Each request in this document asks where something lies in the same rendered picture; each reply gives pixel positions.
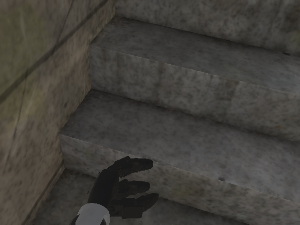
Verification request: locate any robot left hand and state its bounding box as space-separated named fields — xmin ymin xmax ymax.
xmin=87 ymin=156 xmax=159 ymax=219

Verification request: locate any left robot forearm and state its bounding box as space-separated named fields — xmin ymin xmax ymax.
xmin=68 ymin=202 xmax=110 ymax=225

